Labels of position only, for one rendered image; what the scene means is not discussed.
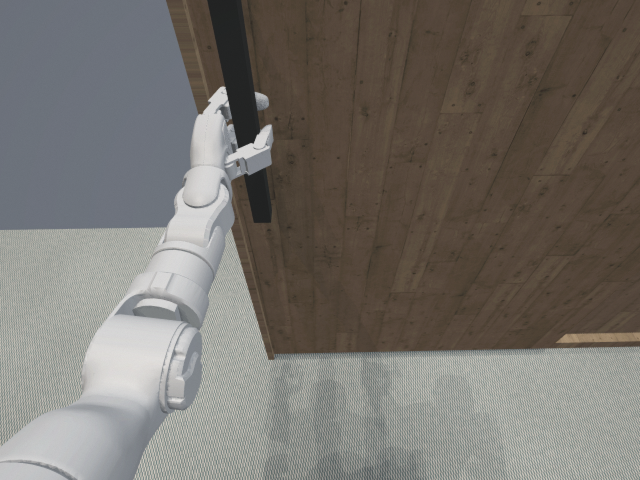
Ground robot left hand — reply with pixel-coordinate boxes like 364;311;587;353
190;87;274;183

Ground handle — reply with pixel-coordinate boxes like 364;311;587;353
207;0;272;223

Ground wardrobe door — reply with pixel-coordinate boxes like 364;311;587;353
566;271;640;334
186;0;640;354

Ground robot left upper arm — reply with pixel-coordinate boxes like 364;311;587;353
0;314;202;480

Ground robot left forearm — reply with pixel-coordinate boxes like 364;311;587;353
81;166;235;392

